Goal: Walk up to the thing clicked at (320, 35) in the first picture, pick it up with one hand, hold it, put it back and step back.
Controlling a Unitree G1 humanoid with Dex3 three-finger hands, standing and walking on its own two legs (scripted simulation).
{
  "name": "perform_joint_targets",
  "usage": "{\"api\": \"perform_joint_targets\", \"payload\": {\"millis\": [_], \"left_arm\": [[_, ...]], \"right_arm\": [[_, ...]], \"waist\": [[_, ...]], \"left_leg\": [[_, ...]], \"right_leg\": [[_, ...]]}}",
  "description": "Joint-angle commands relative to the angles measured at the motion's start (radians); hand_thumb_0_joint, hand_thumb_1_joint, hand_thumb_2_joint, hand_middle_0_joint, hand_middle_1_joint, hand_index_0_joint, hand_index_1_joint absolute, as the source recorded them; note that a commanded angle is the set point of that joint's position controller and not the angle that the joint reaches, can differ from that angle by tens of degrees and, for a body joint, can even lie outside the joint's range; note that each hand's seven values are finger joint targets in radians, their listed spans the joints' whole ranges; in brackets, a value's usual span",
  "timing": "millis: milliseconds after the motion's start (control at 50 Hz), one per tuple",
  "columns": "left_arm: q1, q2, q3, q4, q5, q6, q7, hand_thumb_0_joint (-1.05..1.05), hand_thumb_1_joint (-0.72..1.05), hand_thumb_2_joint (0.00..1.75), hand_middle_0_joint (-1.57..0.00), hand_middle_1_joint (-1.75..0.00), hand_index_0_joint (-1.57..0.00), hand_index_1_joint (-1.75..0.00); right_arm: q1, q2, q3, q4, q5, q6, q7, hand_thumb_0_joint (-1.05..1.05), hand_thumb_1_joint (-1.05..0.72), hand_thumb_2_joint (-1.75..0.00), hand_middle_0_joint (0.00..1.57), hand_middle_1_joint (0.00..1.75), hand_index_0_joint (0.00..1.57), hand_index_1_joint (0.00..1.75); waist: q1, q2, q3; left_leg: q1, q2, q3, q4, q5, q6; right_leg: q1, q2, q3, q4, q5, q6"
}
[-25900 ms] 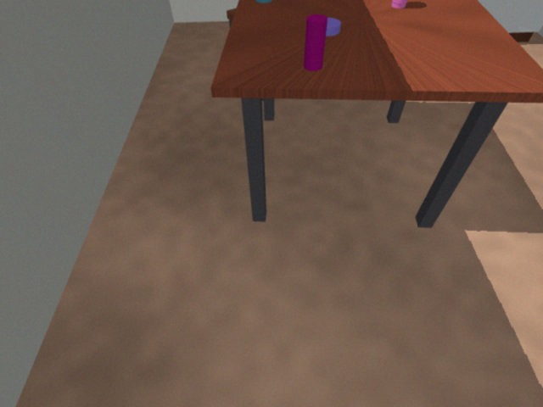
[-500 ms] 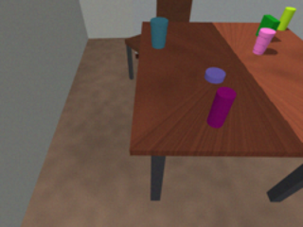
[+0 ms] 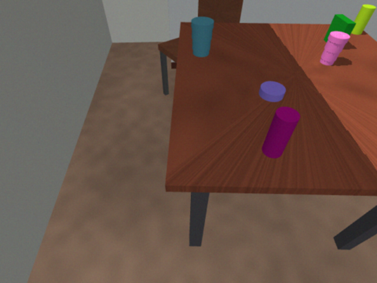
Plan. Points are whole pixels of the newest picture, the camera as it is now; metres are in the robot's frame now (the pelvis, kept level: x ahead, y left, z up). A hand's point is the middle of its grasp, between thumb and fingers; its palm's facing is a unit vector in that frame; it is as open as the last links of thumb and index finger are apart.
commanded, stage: home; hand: right
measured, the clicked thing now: (279, 133) +0.46 -0.23 +0.04
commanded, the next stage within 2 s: stand in 0.90 s
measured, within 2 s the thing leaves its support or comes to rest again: neither
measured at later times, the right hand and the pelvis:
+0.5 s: hand out of the picture +0.09 -0.25 -0.15, palm faces -0.04 +0.93 -0.36, open 17.3 cm; pelvis +0.01 +0.01 +0.00, yaw +0 degrees
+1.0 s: hand out of the picture +0.10 -0.25 -0.15, palm faces -0.04 +0.93 -0.35, open 17.3 cm; pelvis +0.02 +0.01 +0.00, yaw +0 degrees
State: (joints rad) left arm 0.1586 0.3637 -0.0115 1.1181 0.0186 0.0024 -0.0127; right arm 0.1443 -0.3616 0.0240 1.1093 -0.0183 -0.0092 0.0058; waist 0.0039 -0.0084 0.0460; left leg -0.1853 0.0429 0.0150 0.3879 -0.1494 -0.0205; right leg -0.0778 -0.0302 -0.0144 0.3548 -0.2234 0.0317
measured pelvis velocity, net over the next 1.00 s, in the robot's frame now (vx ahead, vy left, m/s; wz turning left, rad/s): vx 0.02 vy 0.01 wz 0.01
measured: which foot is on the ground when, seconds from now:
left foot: down 0.00-1.00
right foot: down 0.00-1.00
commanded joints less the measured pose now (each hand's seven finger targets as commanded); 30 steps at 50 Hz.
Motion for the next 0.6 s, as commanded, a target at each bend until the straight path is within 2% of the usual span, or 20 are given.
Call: {"api": "perform_joint_targets", "payload": {"millis": [0,40,120,200,260,340,400,480,580], "left_arm": [[-0.021,0.2,0.044,-0.05,0.0,-0.013,0.016,0.0,0.9,0.9,-0.2,-0.3,-0.2,-0.3],[-0.021,0.204,0.046,-0.05,0.002,-0.015,0.016,0.0,0.9,0.9,-0.2,-0.3,-0.2,-0.3],[-0.032,0.204,0.047,-0.055,0.002,-0.018,0.017,0.0,0.9,0.9,-0.2,-0.3,-0.2,-0.3],[-0.04,0.202,0.048,-0.053,0.001,-0.015,0.017,0.0,0.9,0.9,-0.2,-0.3,-0.2,-0.3],[-0.038,0.201,0.048,-0.056,0.002,-0.018,0.018,0.0,0.9,0.9,-0.2,-0.3,-0.2,-0.3],[-0.038,0.199,0.047,-0.052,0.0,-0.017,0.02,0.0,0.9,0.9,-0.2,-0.3,-0.2,-0.3],[-0.043,0.198,0.049,-0.049,-0.001,-0.012,0.018,0.0,0.9,0.9,-0.2,-0.3,-0.2,-0.3],[-0.036,0.202,0.052,-0.048,0.003,-0.013,0.018,0.0,0.9,0.9,-0.2,-0.3,-0.2,-0.3],[-0.038,0.204,0.053,-0.055,-0.001,-0.018,0.02,0.0,0.9,0.9,-0.2,-0.3,-0.2,-0.3]], "right_arm": [[-0.05,-0.227,-0.044,-0.054,0.006,-0.02,-0.018,0.0,0.54,-0.06,0.05,0.05,0.05,0.05],[-0.047,-0.222,-0.044,-0.053,0.005,-0.02,-0.016,0.0,0.52,-0.07,0.06,0.06,0.06,0.06],[-0.06,-0.227,-0.047,-0.057,0.007,-0.025,-0.018,0.0,0.54,-0.06,0.05,0.05,0.05,0.05],[-0.058,-0.225,-0.05,-0.053,0.006,-0.023,-0.018,0.0,0.53,-0.07,0.05,0.06,0.05,0.06],[-0.065,-0.222,-0.051,-0.054,0.006,-0.025,-0.019,0.0,0.55,-0.06,0.05,0.05,0.05,0.05],[-0.07,-0.224,-0.053,-0.052,0.008,-0.024,-0.019,0.0,0.54,-0.06,0.05,0.05,0.05,0.05],[-0.063,-0.219,-0.054,-0.046,0.006,-0.021,-0.018,0.0,0.54,-0.06,0.05,0.05,0.05,0.05],[-0.08,-0.219,-0.057,-0.05,0.007,-0.019,-0.017,0.0,0.53,-0.06,0.05,0.06,0.05,0.06],[-0.072,-0.214,-0.059,-0.049,0.006,-0.02,-0.018,0.0,0.53,-0.07,0.06,0.06,0.06,0.06]], "waist": [[0.001,0.029,-0.021],[0.001,0.011,-0.027],[0.002,0.022,-0.058],[-0.001,0.015,-0.041],[0.002,0.014,-0.079],[0.001,0.009,-0.07],[-0.002,0.02,-0.031],[0.0,0.016,-0.031],[-0.001,0.003,-0.072]], "left_leg": [[0.028,0.087,-0.104,-0.09,-0.019,0.042],[0.032,0.089,-0.104,-0.09,-0.013,0.045],[0.059,0.094,-0.1,-0.075,0.114,0.045],[0.049,0.094,-0.103,-0.089,0.051,0.045],[0.072,0.097,-0.097,-0.07,0.141,0.045],[0.082,0.095,-0.095,-0.065,0.157,0.046],[0.045,0.088,-0.102,-0.098,0.052,0.041],[0.051,0.088,-0.109,-0.106,0.007,0.043],[0.089,0.091,-0.094,-0.068,0.124,0.048]], "right_leg": [[-0.075,-0.084,0.071,-0.088,0.014,-0.047],[-0.065,-0.09,0.076,-0.09,0.032,-0.049],[-0.038,-0.093,0.071,-0.082,0.109,-0.041],[-0.048,-0.094,0.068,-0.087,0.064,-0.042],[-0.019,-0.1,0.066,-0.08,0.128,-0.04],[-0.024,-0.101,0.063,-0.087,0.13,-0.038],[-0.038,-0.096,0.059,-0.089,0.06,-0.041],[-0.052,-0.094,0.056,-0.095,0.041,-0.042],[-0.03,-0.108,0.066,-0.095,0.112,-0.045]]}}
